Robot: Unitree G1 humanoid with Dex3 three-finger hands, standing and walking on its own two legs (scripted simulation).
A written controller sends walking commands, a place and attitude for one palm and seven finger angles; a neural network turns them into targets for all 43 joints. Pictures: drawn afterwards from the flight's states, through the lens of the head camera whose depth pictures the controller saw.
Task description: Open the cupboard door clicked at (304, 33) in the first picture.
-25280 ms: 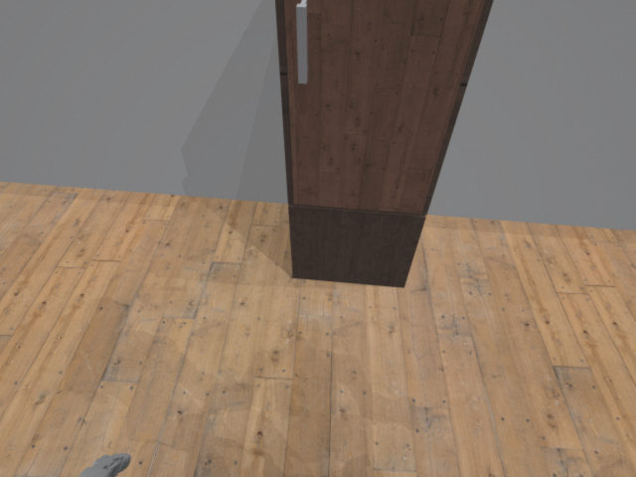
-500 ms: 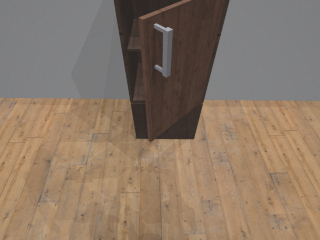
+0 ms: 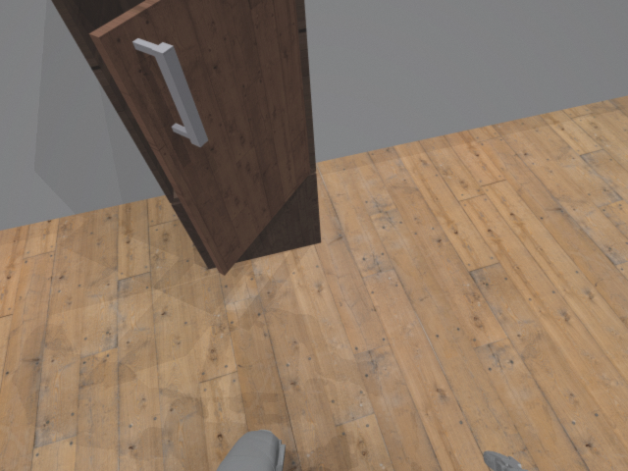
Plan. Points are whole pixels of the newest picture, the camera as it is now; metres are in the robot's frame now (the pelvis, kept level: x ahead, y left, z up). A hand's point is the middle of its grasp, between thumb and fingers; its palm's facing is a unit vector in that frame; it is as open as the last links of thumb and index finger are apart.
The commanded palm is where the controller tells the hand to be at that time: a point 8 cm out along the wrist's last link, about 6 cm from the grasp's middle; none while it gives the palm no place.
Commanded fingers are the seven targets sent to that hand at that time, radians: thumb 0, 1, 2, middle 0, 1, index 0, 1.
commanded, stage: walk to a spot facing it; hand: left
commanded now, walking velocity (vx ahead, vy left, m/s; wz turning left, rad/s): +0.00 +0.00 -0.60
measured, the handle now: (173, 96) +0.56 +0.25 +0.14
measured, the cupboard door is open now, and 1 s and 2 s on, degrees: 44 44 44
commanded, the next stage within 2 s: none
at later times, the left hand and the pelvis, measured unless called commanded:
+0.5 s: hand (152, 454) +0.14 +0.27 -0.18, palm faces -0.18 -0.95 -0.24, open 7.4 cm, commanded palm none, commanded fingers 0.00 0.90 0.90 -0.20 -0.30 -0.20 -0.30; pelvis +0.03 +0.07 -0.01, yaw -17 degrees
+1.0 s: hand (254, 397) +0.23 +0.13 -0.17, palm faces -0.58 -0.78 -0.24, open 7.4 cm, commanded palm none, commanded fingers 0.00 0.90 0.90 -0.20 -0.30 -0.20 -0.30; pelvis +0.03 +0.04 -0.01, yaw -37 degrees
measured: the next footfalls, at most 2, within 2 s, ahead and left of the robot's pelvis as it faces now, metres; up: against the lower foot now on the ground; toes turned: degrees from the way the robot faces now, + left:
left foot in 0.36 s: +0.09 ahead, +0.17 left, +0.00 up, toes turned -14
right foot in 0.78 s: +0.01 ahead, -0.08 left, +0.00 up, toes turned -33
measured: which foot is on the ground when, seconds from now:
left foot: up 0.00-0.34, down 0.36-0.78, up 0.80-1.00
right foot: down 0.00-0.36, up 0.38-0.76, down 0.78-1.00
